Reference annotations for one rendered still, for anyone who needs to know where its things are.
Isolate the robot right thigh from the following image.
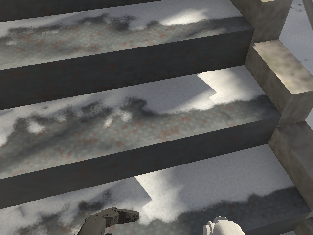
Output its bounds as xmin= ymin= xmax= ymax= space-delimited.
xmin=202 ymin=219 xmax=245 ymax=235

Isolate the left robot hand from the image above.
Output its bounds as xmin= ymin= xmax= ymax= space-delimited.
xmin=74 ymin=207 xmax=140 ymax=235

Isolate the right robot shin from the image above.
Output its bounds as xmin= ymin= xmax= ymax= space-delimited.
xmin=212 ymin=216 xmax=228 ymax=223

